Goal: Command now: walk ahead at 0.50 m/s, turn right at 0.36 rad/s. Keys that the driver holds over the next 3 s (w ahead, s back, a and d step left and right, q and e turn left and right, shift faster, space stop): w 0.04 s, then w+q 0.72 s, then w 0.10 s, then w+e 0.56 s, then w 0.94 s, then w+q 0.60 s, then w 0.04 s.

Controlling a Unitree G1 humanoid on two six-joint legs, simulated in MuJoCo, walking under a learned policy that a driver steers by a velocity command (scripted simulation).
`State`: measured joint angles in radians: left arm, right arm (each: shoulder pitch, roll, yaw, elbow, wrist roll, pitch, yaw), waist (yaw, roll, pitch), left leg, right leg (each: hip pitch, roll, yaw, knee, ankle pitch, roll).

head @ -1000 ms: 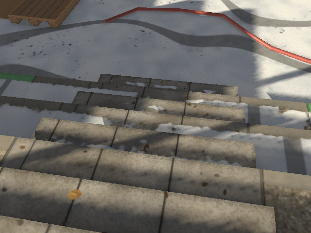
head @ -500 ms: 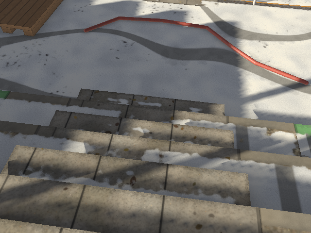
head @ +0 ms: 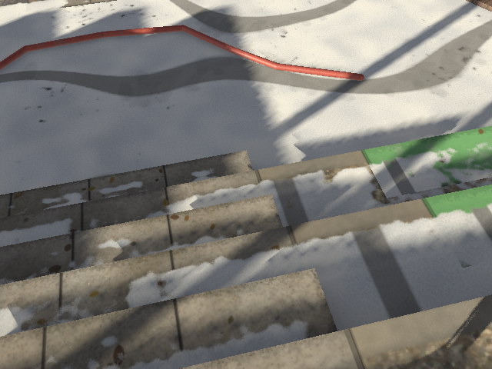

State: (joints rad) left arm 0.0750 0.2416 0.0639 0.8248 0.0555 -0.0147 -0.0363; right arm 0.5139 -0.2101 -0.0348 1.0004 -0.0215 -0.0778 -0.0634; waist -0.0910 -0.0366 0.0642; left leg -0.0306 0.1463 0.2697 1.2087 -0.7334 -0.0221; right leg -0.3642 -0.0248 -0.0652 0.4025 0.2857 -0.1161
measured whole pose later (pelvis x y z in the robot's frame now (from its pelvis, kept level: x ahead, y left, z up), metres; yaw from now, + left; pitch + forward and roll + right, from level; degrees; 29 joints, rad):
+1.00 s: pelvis +0.50 +0.08 -0.22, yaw +20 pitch -1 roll +1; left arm 0.18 0.25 0.06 0.88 0.05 -0.01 -0.03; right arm 0.45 -0.21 -0.04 1.02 -0.01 -0.06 -0.02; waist -0.03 -0.03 -0.02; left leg -0.22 -0.12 -0.03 0.78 -0.55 0.09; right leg -0.67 -0.08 0.07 0.78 0.40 -0.02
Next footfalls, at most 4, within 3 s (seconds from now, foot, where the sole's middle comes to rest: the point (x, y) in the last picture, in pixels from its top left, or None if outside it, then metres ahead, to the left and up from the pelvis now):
0.62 left None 0.43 0.15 -0.95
1.18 right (237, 311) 0.78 0.02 -1.10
1.72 left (185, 267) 1.07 0.22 -1.25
2.26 right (222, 223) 1.38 0.06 -1.40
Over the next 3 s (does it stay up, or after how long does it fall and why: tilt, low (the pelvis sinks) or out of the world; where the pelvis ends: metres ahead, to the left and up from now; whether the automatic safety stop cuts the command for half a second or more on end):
stays up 1.62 0.20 -0.79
